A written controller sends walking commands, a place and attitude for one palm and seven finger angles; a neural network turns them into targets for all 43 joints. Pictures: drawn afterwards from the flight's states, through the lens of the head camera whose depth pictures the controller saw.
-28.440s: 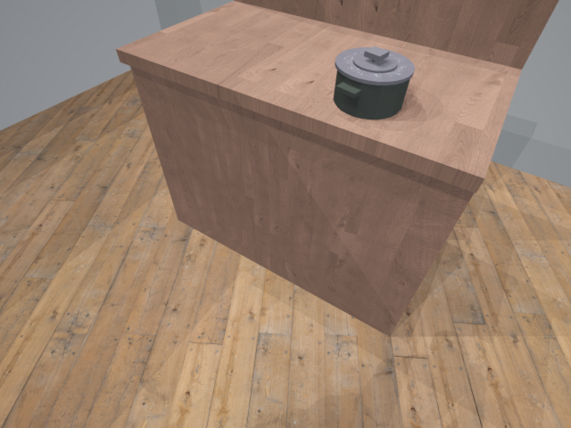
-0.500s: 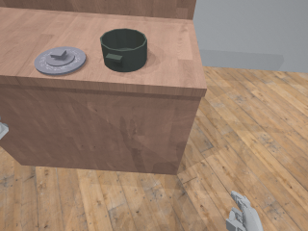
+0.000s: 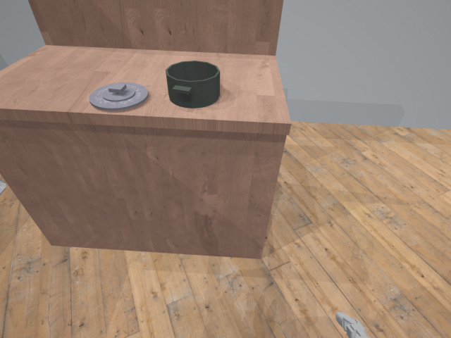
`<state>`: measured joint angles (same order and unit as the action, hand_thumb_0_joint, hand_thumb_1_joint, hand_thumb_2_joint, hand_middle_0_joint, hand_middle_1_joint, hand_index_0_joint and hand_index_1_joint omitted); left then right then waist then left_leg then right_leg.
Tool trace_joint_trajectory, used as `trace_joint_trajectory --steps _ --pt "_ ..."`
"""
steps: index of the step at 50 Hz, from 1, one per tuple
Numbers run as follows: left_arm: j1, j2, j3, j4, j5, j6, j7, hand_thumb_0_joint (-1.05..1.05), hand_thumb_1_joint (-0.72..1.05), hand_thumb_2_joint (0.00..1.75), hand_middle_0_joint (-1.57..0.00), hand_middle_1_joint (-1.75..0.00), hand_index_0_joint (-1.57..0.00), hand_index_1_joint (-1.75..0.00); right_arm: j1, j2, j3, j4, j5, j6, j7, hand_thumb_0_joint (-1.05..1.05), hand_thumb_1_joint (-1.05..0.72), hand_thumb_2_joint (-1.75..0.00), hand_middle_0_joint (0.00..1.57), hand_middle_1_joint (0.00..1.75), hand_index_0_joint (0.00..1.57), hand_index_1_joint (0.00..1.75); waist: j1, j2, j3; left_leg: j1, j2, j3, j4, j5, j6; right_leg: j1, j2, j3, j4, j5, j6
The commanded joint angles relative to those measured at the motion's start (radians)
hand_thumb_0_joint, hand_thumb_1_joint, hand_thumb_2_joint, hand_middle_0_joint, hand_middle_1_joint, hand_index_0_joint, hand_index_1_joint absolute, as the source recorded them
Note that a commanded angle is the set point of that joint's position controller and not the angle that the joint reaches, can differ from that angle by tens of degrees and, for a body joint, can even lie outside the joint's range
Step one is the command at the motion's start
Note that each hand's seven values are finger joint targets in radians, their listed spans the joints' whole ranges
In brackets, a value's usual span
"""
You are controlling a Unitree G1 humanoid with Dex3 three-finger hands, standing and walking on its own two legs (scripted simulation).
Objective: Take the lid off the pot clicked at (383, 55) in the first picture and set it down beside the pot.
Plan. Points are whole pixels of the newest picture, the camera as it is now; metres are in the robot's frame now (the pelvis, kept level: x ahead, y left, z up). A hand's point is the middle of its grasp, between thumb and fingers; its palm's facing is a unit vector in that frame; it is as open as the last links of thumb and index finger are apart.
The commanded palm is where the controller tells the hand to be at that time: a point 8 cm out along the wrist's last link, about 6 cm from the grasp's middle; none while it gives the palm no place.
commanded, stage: stop stepping back and stand still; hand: left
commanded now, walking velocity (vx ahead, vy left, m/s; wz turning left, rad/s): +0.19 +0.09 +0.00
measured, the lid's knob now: (117, 88) +0.83 +0.34 +0.09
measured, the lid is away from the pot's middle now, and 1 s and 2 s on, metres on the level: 0.24 0.24 0.24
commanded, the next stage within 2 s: let the arm hang, fingers relaxed in 1.48 s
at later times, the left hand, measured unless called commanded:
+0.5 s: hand (34, 286) +0.17 +0.25 +0.12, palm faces +0.32 -0.81 -0.49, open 7.4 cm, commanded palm none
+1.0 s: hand out of the picture -0.05 +0.21 -0.16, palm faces +0.08 -0.97 -0.23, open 7.3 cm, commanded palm none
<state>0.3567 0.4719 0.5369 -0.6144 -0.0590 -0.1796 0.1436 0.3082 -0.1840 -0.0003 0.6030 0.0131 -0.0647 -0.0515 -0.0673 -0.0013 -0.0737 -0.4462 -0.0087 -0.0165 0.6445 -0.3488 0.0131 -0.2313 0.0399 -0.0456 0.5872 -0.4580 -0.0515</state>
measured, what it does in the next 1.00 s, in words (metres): steps on the spot: left foot, then left foot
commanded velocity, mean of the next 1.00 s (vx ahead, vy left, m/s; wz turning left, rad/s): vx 0.07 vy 0.01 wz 0.00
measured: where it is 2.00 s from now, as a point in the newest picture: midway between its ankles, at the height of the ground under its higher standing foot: outside the picture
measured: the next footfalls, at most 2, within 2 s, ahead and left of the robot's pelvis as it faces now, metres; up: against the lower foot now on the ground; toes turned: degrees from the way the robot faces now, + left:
left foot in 0.20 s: +0.04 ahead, +0.16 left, +0.00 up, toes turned +1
left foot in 0.70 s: +0.02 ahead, +0.17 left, +0.00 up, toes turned +6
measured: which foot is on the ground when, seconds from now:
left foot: up 0.00-0.18, down 0.20-0.40, up 0.42-0.68, down 0.70-1.00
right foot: down 0.00-1.00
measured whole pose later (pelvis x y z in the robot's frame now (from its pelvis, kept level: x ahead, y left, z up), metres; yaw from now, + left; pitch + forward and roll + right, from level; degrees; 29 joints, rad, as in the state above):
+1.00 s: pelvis -0.01 +0.03 +0.01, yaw +3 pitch +0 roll +0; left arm 0.34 0.17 0.01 1.10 0.00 0.01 0.02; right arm 0.36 -0.17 -0.02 1.06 -0.01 0.04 -0.02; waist -0.01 0.03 0.05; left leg -0.26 0.06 0.02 0.54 -0.28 -0.04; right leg -0.19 0.00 -0.07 0.52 -0.33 -0.02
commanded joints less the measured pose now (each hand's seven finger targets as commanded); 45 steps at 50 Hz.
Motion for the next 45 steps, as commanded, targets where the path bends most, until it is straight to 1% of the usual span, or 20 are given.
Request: trace_joint_trajectory --steps 1,4,7,10,11,13,18,19,20,21,22,23,27,32,33,35,37,40,43,45 --pt "0.015 0.213 0.102 -0.332 -0.005 -0.08 -0.023 0.0 0.9 0.9 -0.2 -0.3 -0.2 -0.3 -0.151 -0.139 -0.058 -0.125 -0.015 -0.033 0.009 0.0 -0.9 -0.9 0.2 0.3 0.2 0.3 0.047 -0.108 -0.017 -0.122 -0.003 -0.016 0.523 -0.033 -0.02 -0.061 -0.353 0.459 -0.406 -0.095 -0.16" --pt "-0.091 0.185 0.064 -0.306 0.008 -0.071 -0.003 0.0 0.9 0.9 -0.2 -0.3 -0.2 -0.3 -0.19 -0.131 -0.049 -0.141 -0.011 -0.041 -0.023 0.0 -0.9 -0.9 0.2 0.3 0.2 0.3 0.034 -0.127 0.12 0.116 0.075 -0.022 0.264 -0.106 0.004 -0.352 -0.318 0.35 -0.432 -0.293 -0.108" --pt "-0.118 0.145 0.038 -0.208 0.007 -0.076 0.027 0.0 0.9 0.9 -0.2 -0.3 -0.2 -0.3 -0.171 -0.125 -0.028 -0.112 -0.01 -0.068 -0.053 0.0 -0.9 -0.9 0.2 0.3 0.2 0.3 0.029 -0.01 0.087 0.282 0.034 0.072 -0.13 -0.09 0.033 -0.274 -0.218 0.208 -0.284 -0.262 -0.061" --pt "-0.154 0.16 0.048 -0.24 0.005 -0.082 0.036 0.0 0.9 0.9 -0.2 -0.3 -0.2 -0.3 -0.156 -0.17 -0.046 -0.139 0.005 -0.09 -0.054 0.0 -0.9 -0.9 0.2 0.3 0.2 0.3 0.029 0.295 0.053 0.319 0.283 -0.309 -0.374 -0.233 0.156 -0.315 0.023 -0.014 0.284 -0.056 0.053" --pt "-0.17 0.162 0.052 -0.203 0.004 -0.072 0.032 0.0 0.9 0.9 -0.2 -0.3 -0.2 -0.3 -0.154 -0.139 -0.044 -0.137 0.008 -0.095 -0.042 0.0 -0.9 -0.9 0.2 0.3 0.2 0.3 0.017 0.299 0.066 0.171 0.342 -0.425 -0.447 -0.391 0.196 -0.31 0.009 0.041 0.476 -0.064 0.06" --pt "-0.122 0.159 0.055 -0.193 0.004 -0.056 0.02 0.0 0.9 0.9 -0.2 -0.3 -0.2 -0.3 -0.169 -0.137 -0.055 -0.128 0.014 -0.103 -0.013 0.0 -0.9 -0.9 0.2 0.3 0.2 0.3 0.029 0.235 0.103 0.025 0.338 -0.431 -0.482 -0.458 0.206 -0.297 -0.026 0.096 0.567 -0.004 0.052" --pt "0.066 0.188 0.096 -0.279 0.002 -0.039 0.026 0.0 0.9 0.9 -0.2 -0.3 -0.2 -0.3 -0.233 -0.13 -0.035 -0.16 0.007 -0.065 -0.011 0.0 -0.9 -0.9 0.2 0.3 0.2 0.3 0.064 0.191 0.029 -0.144 0.204 -0.09 -0.326 -0.388 0.069 0.175 -0.013 -0.048 0.014 0.011 0.037" --pt "0.048 0.198 0.099 -0.319 0.007 -0.044 0.026 0.0 0.9 0.9 -0.2 -0.3 -0.2 -0.3 -0.231 -0.124 -0.038 -0.165 0.004 -0.056 -0.014 0.0 -0.9 -0.9 0.2 0.3 0.2 0.3 0.063 0.081 0.022 -0.181 0.137 -0.023 -0.144 -0.353 0.042 0.211 -0.06 0.058 -0.12 -0.059 0.0" --pt "0.164 -0.155 -0.374 0.641 0.124 0.122 -0.114 0.0 0.9 0.9 -0.2 -0.3 -0.2 -0.3 -0.157 -0.223 -0.089 0.056 -0.011 -0.085 0.044 0.0 -0.9 -0.9 0.2 0.3 0.2 0.3 0.051 -0.205 -0.01 -0.216 0.041 0.103 0.311 -0.152 -0.023 0.089 -0.365 0.269 -0.159 0.437 -0.057" --pt "0.13 -0.105 -0.378 0.656 0.118 0.186 -0.137 0.0 0.9 0.9 -0.2 -0.3 -0.2 -0.3 -0.12 -0.16 -0.083 -0.008 -0.01 -0.029 0.054 0.0 -0.9 -0.9 0.2 0.3 0.2 0.3 0.049 -0.222 -0.057 -0.211 0.072 0.054 0.452 -0.311 -0.029 0.045 -0.413 0.355 -0.141 0.548 -0.133" --pt "0.051 -0.087 -0.378 0.692 0.11 0.179 -0.149 0.0 0.9 0.9 -0.2 -0.3 -0.2 -0.3 -0.084 -0.121 -0.054 0.01 0.004 0.012 0.06 0.0 -0.9 -0.9 0.2 0.3 0.2 0.3 0.048 -0.228 -0.038 -0.177 0.067 0.059 0.503 -0.3 -0.023 -0.06 -0.401 0.319 -0.187 0.16 -0.146" --pt "0.008 -0.109 -0.385 0.7 0.109 0.181 -0.135 0.0 0.9 0.9 -0.2 -0.3 -0.2 -0.3 -0.073 -0.157 -0.064 -0.017 -0.008 0.032 0.063 0.0 -0.9 -0.9 0.2 0.3 0.2 0.3 0.051 -0.293 0.052 -0.245 0.081 0.037 0.568 -0.267 -0.02 -0.093 -0.375 0.343 -0.214 0.025 -0.161" --pt "-0.076 -0.103 -0.43 0.955 0.099 0.18 -0.116 0.0 0.9 0.9 -0.2 -0.3 -0.2 -0.3 -0.143 -0.15 -0.058 -0.001 -0.038 0.081 0.068 0.0 -0.9 -0.9 0.2 0.3 0.2 0.3 0.064 -0.286 0.153 -0.173 0.06 0.056 0.414 -0.204 -0.017 -0.064 -0.325 0.204 -0.203 0.383 -0.129" --pt "-0.114 -0.078 -0.455 1.284 0.081 0.179 -0.125 0.0 0.9 0.9 -0.2 -0.3 -0.2 -0.3 -0.007 -0.109 -0.058 0.156 -0.033 0.087 0.059 0.0 -0.9 -0.9 0.2 0.3 0.2 0.3 0.014 -0.124 0.102 0.192 0.016 0.094 -0.068 0.017 -0.002 -0.122 -0.242 0.162 -0.2 0.17 -0.048" --pt "-0.103 -0.098 -0.467 1.326 0.077 0.183 -0.13 0.0 0.9 0.9 -0.2 -0.3 -0.2 -0.3 0.019 -0.137 -0.06 0.182 -0.03 0.08 0.054 0.0 -0.9 -0.9 0.2 0.3 0.2 0.3 0.01 -0.01 0.085 0.285 0.059 0.007 -0.136 0.069 0.016 -0.189 -0.19 0.132 -0.124 0.089 -0.015" --pt "-0.042 -0.203 -0.475 1.363 0.069 0.183 -0.141 0.0 0.9 0.9 -0.2 -0.3 -0.2 -0.3 0.073 -0.222 -0.076 0.205 -0.049 0.07 0.03 0.0 -0.9 -0.9 0.2 0.3 0.2 0.3 0.016 0.304 0.016 0.322 0.278 -0.253 -0.249 0.047 0.13 -0.236 -0.059 -0.012 0.059 0.015 0.038" --pt "-0.075 -0.194 -0.485 1.428 0.068 0.187 -0.148 0.0 0.9 0.9 -0.2 -0.3 -0.2 -0.3 0.044 -0.208 -0.073 0.236 -0.045 0.071 0.023 0.0 -0.9 -0.9 0.2 0.3 0.2 0.3 0.02 0.435 0.059 0.176 0.247 -0.231 -0.366 -0.101 0.124 -0.185 -0.023 -0.017 0.136 -0.043 0.04" --pt "-0.013 -0.201 -0.5 1.532 0.068 0.183 -0.154 0.0 0.9 0.9 -0.2 -0.3 -0.2 -0.3 0.018 -0.154 -0.057 0.275 -0.029 0.07 0.013 0.0 -0.9 -0.9 0.2 0.3 0.2 0.3 0.064 0.227 0.043 0.121 0.182 -0.094 -0.261 0.073 0.064 0.007 -0.047 0.018 -0.063 0.171 0.046" --pt "0.0 -0.162 -0.503 1.607 0.065 0.166 -0.128 0.0 0.9 0.9 -0.2 -0.3 -0.2 -0.3 0.043 -0.086 -0.049 0.317 -0.019 0.077 0.02 0.0 -0.9 -0.9 0.2 0.3 0.2 0.3 0.047 -0.081 0.075 0.127 0.07 0.035 -0.095 0.093 -0.001 0.04 -0.176 0.177 -0.239 0.28 -0.004" --pt "-0.026 -0.169 -0.505 1.632 0.063 0.159 -0.116 0.0 0.9 0.9 -0.2 -0.3 -0.2 -0.3 0.073 -0.061 -0.042 0.365 -0.022 0.082 0.023 0.0 -0.9 -0.9 0.2 0.3 0.2 0.3 0.028 -0.085 0.106 0.177 0.066 0.041 -0.101 0.131 -0.009 0.008 -0.209 0.181 -0.254 0.383 -0.024"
